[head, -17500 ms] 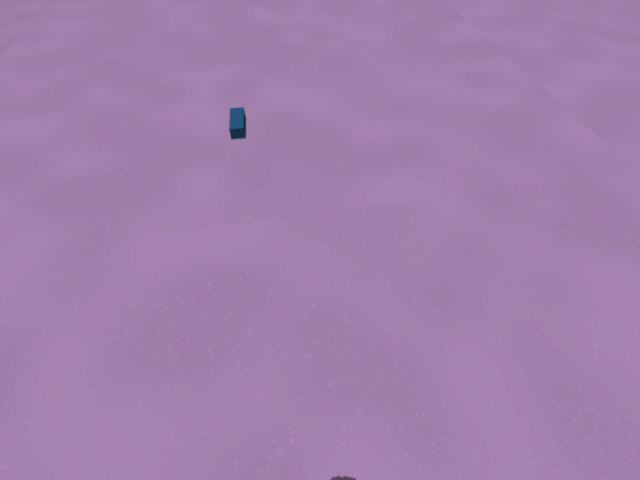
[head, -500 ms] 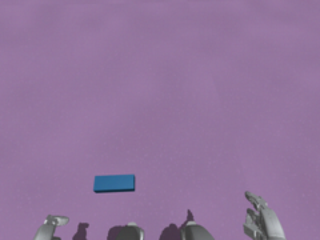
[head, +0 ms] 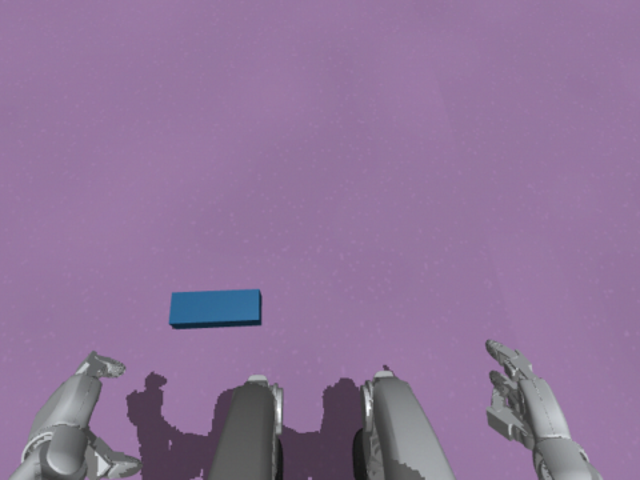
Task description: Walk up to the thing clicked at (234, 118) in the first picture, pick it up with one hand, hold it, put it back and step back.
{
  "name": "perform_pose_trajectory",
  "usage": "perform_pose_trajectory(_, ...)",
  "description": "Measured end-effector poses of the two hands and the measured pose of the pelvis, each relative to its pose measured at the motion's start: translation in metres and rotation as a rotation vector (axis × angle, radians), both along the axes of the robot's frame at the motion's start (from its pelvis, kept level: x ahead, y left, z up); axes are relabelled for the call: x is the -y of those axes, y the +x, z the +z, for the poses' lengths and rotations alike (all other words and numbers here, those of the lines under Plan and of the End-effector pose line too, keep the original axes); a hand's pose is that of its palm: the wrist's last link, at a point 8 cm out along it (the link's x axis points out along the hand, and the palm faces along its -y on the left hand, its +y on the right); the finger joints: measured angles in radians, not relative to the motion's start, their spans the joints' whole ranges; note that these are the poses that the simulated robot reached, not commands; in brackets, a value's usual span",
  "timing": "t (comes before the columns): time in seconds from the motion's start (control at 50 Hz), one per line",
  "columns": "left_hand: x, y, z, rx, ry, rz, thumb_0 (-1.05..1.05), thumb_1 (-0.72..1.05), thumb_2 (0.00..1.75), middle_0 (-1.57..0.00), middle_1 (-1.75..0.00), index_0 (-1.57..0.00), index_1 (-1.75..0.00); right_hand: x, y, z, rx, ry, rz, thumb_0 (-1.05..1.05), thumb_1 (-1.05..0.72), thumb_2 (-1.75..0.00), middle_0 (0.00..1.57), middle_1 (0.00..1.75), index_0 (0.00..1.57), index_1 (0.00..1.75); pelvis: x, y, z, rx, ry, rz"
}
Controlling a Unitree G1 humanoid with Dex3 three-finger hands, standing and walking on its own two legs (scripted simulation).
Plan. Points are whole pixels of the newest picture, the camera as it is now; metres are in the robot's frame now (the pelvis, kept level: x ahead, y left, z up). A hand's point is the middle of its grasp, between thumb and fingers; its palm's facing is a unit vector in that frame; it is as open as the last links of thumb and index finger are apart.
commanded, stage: rise first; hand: left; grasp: from above
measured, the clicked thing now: (217, 309) +0.46 +0.24 -0.55
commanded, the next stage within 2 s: approach in 1.60 s
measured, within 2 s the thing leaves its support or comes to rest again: neither
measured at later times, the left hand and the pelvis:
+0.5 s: hand (157, 343) +0.34 +0.29 -0.31, palm faces -0.49 -0.21 -0.85, open 14.1 cm; pelvis -0.06 +0.00 -0.17, yaw -3 degrees
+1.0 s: hand (171, 321) +0.39 +0.30 -0.39, palm faces -0.45 -0.02 -0.89, open 14.3 cm; pelvis -0.05 +0.01 -0.23, yaw -5 degrees
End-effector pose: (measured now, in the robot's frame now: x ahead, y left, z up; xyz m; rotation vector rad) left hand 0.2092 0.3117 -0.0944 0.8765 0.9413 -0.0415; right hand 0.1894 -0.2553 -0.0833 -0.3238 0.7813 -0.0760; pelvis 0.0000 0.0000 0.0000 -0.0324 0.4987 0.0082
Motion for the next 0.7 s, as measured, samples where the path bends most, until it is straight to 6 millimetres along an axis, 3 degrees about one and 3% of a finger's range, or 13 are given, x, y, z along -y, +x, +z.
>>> perform_pose_trajectory(0.16,0.003,0.057,-0.066,0.118,0.142,-0.229,0.0,-0.56,0.97,-0.11,-1.07,-0.12,-1.06,0.019,-0.034,-0.098,-0.12,-0.009,-0.023,0.01,-0.95,-0.92,0.21,0.3,0.2,0.3,0.003,-0.025,-0.077,-0.076,0.0,-0.01)
perform_pose_trajectory(0.26,0.007,0.085,-0.101,0.149,0.218,-0.322,0.0,-0.56,0.99,-0.11,-1.06,-0.11,-1.06,0.021,-0.072,-0.153,-0.232,0.005,-0.047,0.01,-0.93,-0.91,0.21,0.3,0.2,0.3,0.005,-0.042,-0.115,-0.094,-0.003,-0.015)
perform_pose_trajectory(0.34,0.008,0.105,-0.123,0.162,0.256,-0.382,0.0,-0.54,1.01,-0.1,-1.05,-0.1,-1.05,0.021,-0.108,-0.184,-0.321,0.012,-0.07,0.01,-0.91,-0.91,0.21,0.3,0.2,0.3,0.007,-0.052,-0.14,-0.096,-0.008,-0.019)
perform_pose_trajectory(0.52,0.01,0.14,-0.162,0.176,0.301,-0.528,0.0,-0.53,1.04,-0.07,-1.03,-0.07,-1.04,0.022,-0.173,-0.21,-0.471,-0.02,-0.136,0.01,-0.88,-0.9,0.21,0.3,0.2,0.3,0.002,-0.062,-0.178,-0.092,-0.038,-0.027)
perform_pose_trajectory(0.7,0.01,0.163,-0.198,0.208,0.347,-0.629,0.0,-0.54,1.06,-0.07,-0.99,-0.06,-1.0,0.021,-0.195,-0.217,-0.585,-0.069,-0.151,0.01,-0.88,-0.9,0.21,0.3,0.2,0.3,-0.006,-0.058,-0.199,-0.106,-0.066,-0.031)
